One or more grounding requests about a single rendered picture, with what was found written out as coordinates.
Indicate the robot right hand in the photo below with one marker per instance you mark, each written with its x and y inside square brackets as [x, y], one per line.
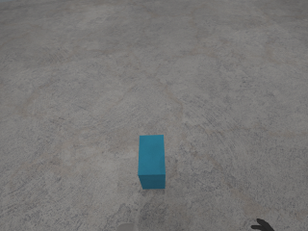
[264, 226]

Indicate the carton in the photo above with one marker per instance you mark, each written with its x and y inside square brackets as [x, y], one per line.
[152, 164]

